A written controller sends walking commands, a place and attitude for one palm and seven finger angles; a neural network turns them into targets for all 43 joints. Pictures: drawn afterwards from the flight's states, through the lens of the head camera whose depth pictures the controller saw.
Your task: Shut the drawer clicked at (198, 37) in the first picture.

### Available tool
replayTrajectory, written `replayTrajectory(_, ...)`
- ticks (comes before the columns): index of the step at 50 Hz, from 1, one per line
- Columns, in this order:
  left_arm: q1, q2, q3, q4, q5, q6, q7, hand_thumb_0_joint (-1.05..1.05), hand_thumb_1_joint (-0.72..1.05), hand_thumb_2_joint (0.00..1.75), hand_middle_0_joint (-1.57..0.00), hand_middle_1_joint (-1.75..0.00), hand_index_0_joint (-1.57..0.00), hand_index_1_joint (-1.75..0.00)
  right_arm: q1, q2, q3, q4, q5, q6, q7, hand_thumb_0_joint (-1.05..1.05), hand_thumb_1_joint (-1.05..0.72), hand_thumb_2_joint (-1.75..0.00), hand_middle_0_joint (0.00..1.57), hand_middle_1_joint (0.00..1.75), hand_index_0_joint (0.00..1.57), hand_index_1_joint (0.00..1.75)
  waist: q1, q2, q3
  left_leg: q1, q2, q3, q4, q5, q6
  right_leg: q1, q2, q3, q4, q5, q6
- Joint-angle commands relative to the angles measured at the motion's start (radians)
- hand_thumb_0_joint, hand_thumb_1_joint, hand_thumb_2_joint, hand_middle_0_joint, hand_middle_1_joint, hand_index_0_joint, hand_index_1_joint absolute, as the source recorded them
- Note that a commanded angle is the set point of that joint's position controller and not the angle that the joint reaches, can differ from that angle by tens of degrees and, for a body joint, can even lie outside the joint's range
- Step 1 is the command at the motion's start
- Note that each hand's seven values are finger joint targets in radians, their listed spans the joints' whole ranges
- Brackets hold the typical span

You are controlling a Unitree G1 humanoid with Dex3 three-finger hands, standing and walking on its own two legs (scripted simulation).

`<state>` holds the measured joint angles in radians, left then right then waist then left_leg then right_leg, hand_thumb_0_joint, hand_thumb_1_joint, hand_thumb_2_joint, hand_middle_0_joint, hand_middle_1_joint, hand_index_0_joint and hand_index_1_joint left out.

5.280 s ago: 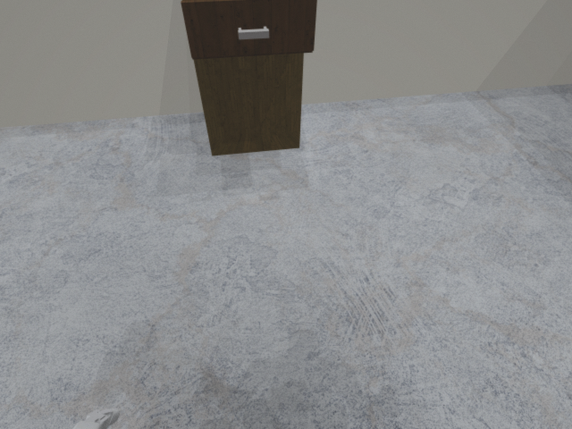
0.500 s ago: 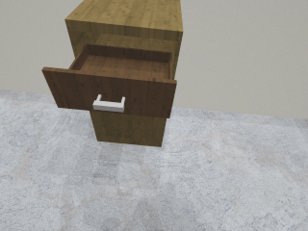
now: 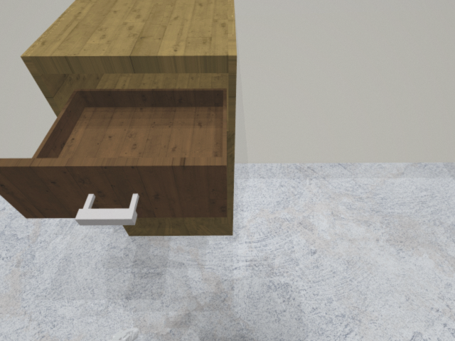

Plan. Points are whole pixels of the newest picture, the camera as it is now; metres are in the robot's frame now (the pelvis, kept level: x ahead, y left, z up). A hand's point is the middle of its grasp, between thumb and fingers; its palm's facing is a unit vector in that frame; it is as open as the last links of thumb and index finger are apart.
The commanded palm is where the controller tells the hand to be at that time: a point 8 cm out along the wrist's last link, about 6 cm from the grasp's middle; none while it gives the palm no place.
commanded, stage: come to a stop and stand still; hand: left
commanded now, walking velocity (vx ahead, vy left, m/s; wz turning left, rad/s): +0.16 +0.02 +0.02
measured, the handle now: (110, 207) +0.35 +0.24 +0.02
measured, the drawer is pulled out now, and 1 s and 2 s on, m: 0.30 0.30 0.30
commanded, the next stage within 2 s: look again from close up in 1.56 s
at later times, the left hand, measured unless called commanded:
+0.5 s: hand out of the picture +0.06 +0.21 -0.17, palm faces +0.02 -0.98 -0.19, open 7.4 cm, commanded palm none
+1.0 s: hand out of the picture +0.03 +0.15 -0.14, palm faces +0.03 -0.97 -0.25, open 7.3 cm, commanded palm none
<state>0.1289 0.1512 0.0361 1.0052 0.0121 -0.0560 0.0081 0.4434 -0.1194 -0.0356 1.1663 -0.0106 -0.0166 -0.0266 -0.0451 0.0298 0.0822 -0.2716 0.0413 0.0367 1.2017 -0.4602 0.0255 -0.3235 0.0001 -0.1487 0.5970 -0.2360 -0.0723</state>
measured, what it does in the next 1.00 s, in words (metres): steps on the spot: left foot, then right foot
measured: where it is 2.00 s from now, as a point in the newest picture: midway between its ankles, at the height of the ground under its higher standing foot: outside the picture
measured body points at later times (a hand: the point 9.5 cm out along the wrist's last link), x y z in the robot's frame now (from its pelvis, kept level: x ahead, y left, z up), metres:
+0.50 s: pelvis +0.06 +0.03 +0.01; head +0.10 +0.04 +0.46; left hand +0.06 +0.26 -0.15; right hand +0.15 -0.20 -0.13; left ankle +0.12 +0.14 -0.72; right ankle +0.00 -0.09 -0.67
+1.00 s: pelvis +0.02 -0.03 +0.02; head +0.04 -0.06 +0.47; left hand +0.02 +0.20 -0.12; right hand +0.01 -0.28 -0.15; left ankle -0.01 +0.12 -0.67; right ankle -0.01 -0.12 -0.72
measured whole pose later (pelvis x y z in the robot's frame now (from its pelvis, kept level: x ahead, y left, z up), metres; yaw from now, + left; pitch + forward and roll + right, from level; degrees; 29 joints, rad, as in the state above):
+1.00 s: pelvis +0.02 -0.03 +0.02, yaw -2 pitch +0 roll +2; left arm 0.29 0.13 0.03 1.05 0.03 -0.01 0.04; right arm 0.26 -0.23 -0.06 1.08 -0.02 0.06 -0.01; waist 0.02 0.03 0.05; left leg -0.35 0.01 0.02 0.85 -0.38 -0.05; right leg -0.16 -0.04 -0.06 0.42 -0.26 -0.03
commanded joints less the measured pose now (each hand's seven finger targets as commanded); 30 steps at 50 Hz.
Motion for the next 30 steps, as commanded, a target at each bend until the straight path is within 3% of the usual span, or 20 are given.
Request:
replayTrajectory(1, 0.104, 0.1, 0.018, 0.001, 0.002, -0.005, 0.023, 0.0, 0.9, 0.9, -0.2, -0.3, -0.2, -0.3, 0.049, -0.026, -0.013, -0.075, -0.01, 0.007, 0.01, 0.0, -0.9, -0.9, 0.2, 0.3, 0.2, 0.3, 0.003, -0.086, 0.01, -0.116, 0.083, -0.03, -0.024, 0.094, -0.023, -0.066, -0.293, 0.232, -0.391, 0.185, -0.102)
replayTrajectory(3, 0.095, 0.098, 0.016, 0.0, 0.005, -0.005, 0.02, 0.0, 0.9, 0.9, -0.2, -0.3, -0.2, -0.3, 0.053, -0.016, -0.009, -0.079, -0.011, 0.018, 0.012, 0.0, -0.9, -0.9, 0.2, 0.3, 0.2, 0.3, -0.016, -0.128, 0.003, -0.078, 0.083, 0.003, -0.14, 0.129, -0.044, -0.115, -0.257, 0.165, -0.407, 0.165, -0.089)
replayTrajectory(5, 0.114, 0.098, 0.02, 0.003, 0.006, -0.001, 0.016, 0.0, 0.9, 0.9, -0.2, -0.3, -0.2, -0.3, 0.005, -0.019, -0.008, -0.098, -0.011, 0.018, 0.017, 0.0, -0.9, -0.9, 0.2, 0.3, 0.2, 0.3, 0.003, -0.151, -0.007, -0.078, 0.075, 0.027, -0.258, 0.164, -0.055, -0.086, -0.234, 0.168, -0.415, 0.106, -0.089)
replayTrajectory(9, 0.139, 0.119, 0.015, 0.021, 0.006, 0.011, 0.02, 0.0, 0.9, 0.9, -0.2, -0.3, -0.2, -0.3, -0.082, -0.027, 0.008, -0.112, -0.002, 0.007, 0.01, 0.0, -0.9, -0.9, 0.2, 0.3, 0.2, 0.3, 0.036, -0.126, -0.065, -0.01, 0.041, 0.023, -0.514, 0.194, -0.072, 0.038, -0.22, 0.17, -0.318, 0.334, -0.082)
replayTrajectory(11, 0.142, 0.12, 0.012, 0.034, 0.003, 0.021, 0.024, 0.0, 0.9, 0.9, -0.2, -0.3, -0.2, -0.3, -0.082, -0.041, 0.007, -0.096, 0.001, 0.001, 0.006, 0.0, -0.9, -0.9, 0.2, 0.3, 0.2, 0.3, 0.028, -0.135, -0.089, 0.087, 0.03, 0.023, -0.694, 0.318, -0.075, 0.065, -0.192, 0.146, -0.239, 0.36, -0.045)
replayTrajectory(12, 0.155, 0.109, 0.009, 0.042, -0.003, 0.027, 0.026, 0.0, 0.9, 0.9, -0.2, -0.3, -0.2, -0.3, -0.079, -0.071, 0.004, -0.094, 0.003, -0.006, 0.004, 0.0, -0.9, -0.9, 0.2, 0.3, 0.2, 0.3, 0.029, -0.086, -0.109, 0.155, 0.047, 0.0, -0.779, 0.455, -0.069, 0.062, -0.167, 0.136, -0.179, 0.34, -0.011)
replayTrajectory(13, 0.191, 0.09, 0.006, 0.039, -0.008, 0.035, 0.029, 0.0, 0.9, 0.9, -0.2, -0.3, -0.2, -0.3, -0.083, -0.119, -0.003, -0.102, 0.001, -0.017, -0.001, 0.0, -0.9, -0.9, 0.2, 0.3, 0.2, 0.3, 0.044, 0.016, -0.132, 0.192, 0.126, -0.061, -0.783, 0.7, -0.041, 0.058, -0.124, 0.123, -0.132, 0.253, 0.031)
replayTrajectory(14, 0.221, 0.073, 0.002, 0.041, -0.01, 0.044, 0.034, 0.0, 0.9, 0.9, -0.2, -0.3, -0.2, -0.3, -0.12, -0.154, -0.009, -0.119, 0.001, -0.015, -0.008, 0.0, -0.9, -0.9, 0.2, 0.3, 0.2, 0.3, 0.063, 0.07, -0.12, 0.173, 0.206, -0.108, -0.781, 0.862, 0.01, 0.058, -0.096, 0.107, -0.127, 0.133, 0.061)
replayTrajectory(15, 0.237, 0.068, 0.0, 0.043, -0.005, 0.051, 0.038, 0.0, 0.9, 0.9, -0.2, -0.3, -0.2, -0.3, -0.148, -0.176, -0.013, -0.126, 0.0, -0.005, -0.013, 0.0, -0.9, -0.9, 0.2, 0.3, 0.2, 0.3, 0.067, 0.066, -0.094, 0.15, 0.23, -0.102, -0.784, 0.856, 0.037, 0.068, -0.08, 0.104, -0.126, 0.043, 0.069)
replayTrajectory(16, 0.241, 0.067, 0.001, 0.051, -0.005, 0.062, 0.037, 0.0, 0.9, 0.9, -0.2, -0.3, -0.2, -0.3, -0.182, -0.173, -0.013, -0.127, 0.003, -0.004, -0.019, 0.0, -0.9, -0.9, 0.2, 0.3, 0.2, 0.3, 0.073, 0.181, -0.062, 0.113, 0.248, -0.132, -0.831, 0.902, 0.067, 0.072, -0.07, 0.077, -0.066, -0.019, 0.083)
replayTrajectory(17, 0.229, 0.089, 0.003, 0.053, -0.006, 0.071, 0.035, 0.0, 0.9, 0.9, -0.2, -0.3, -0.2, -0.3, -0.191, -0.175, -0.014, -0.13, 0.002, 0.002, -0.024, 0.0, -0.9, -0.9, 0.2, 0.3, 0.2, 0.3, 0.064, 0.223, -0.054, 0.108, 0.267, -0.155, -0.866, 0.949, 0.094, 0.065, -0.061, 0.075, 0.025, -0.134, 0.088)
replayTrajectory(18, 0.223, 0.1, 0.007, 0.046, -0.005, 0.08, 0.034, 0.0, 0.9, 0.9, -0.2, -0.3, -0.2, -0.3, -0.19, -0.181, -0.02, -0.138, 0.0, 0.007, -0.029, 0.0, -0.9, -0.9, 0.2, 0.3, 0.2, 0.3, 0.056, 0.214, -0.051, 0.111, 0.292, -0.172, -0.89, 0.962, 0.123, 0.024, -0.052, 0.098, 0.136, -0.247, 0.088)
replayTrajectory(20, 0.221, 0.103, 0.019, 0.037, 0.001, 0.095, 0.032, 0.0, 0.9, 0.9, -0.2, -0.3, -0.2, -0.3, -0.202, -0.2, -0.031, -0.151, -0.006, 0.016, -0.039, 0.0, -0.9, -0.9, 0.2, 0.3, 0.2, 0.3, 0.051, 0.154, -0.069, 0.116, 0.323, -0.172, -0.873, 0.963, 0.169, -0.036, -0.048, 0.151, 0.316, -0.315, 0.084)
replayTrajectory(24, 0.21, 0.091, 0.034, 0.007, 0.006, 0.103, 0.029, 0.0, 0.9, 0.9, -0.2, -0.3, -0.2, -0.3, -0.237, -0.224, -0.053, -0.18, -0.012, 0.028, -0.037, 0.0, -0.9, -0.9, 0.2, 0.3, 0.2, 0.3, 0.042, 0.083, -0.16, 0.205, 0.312, -0.136, -0.818, 0.929, 0.177, -0.122, -0.034, 0.174, 0.438, -0.284, 0.101)
replayTrajectory(27, 0.209, 0.078, 0.034, -0.018, 0.002, 0.106, 0.024, 0.0, 0.9, 0.9, -0.2, -0.3, -0.2, -0.3, -0.27, -0.228, -0.062, -0.198, -0.013, 0.031, -0.03, 0.0, -0.9, -0.9, 0.2, 0.3, 0.2, 0.3, 0.042, 0.117, -0.196, 0.189, 0.304, -0.123, -0.822, 0.773, 0.161, -0.085, -0.045, 0.162, 0.336, -0.276, 0.1)
replayTrajectory(29, 0.214, 0.069, 0.029, -0.024, 0.004, 0.1, 0.021, 0.0, 0.9, 0.9, -0.2, -0.3, -0.2, -0.3, -0.283, -0.229, -0.065, -0.196, -0.017, 0.035, -0.021, 0.0, -0.9, -0.9, 0.2, 0.3, 0.2, 0.3, 0.042, 0.169, -0.184, 0.127, 0.28, -0.121, -0.833, 0.631, 0.136, 0.003, -0.048, 0.126, 0.168, -0.25, 0.092)
replayTrajectory(30, 0.241, 0.067, 0.028, -0.013, 0.004, 0.094, 0.021, 0.0, 0.9, 0.9, -0.2, -0.3, -0.2, -0.3, -0.287, -0.222, -0.066, -0.196, -0.015, 0.037, -0.015, 0.0, -0.9, -0.9, 0.2, 0.3, 0.2, 0.3, 0.052, 0.167, -0.191, 0.094, 0.255, -0.11, -0.824, 0.53, 0.116, 0.064, -0.039, 0.107, 0.065, -0.188, 0.09)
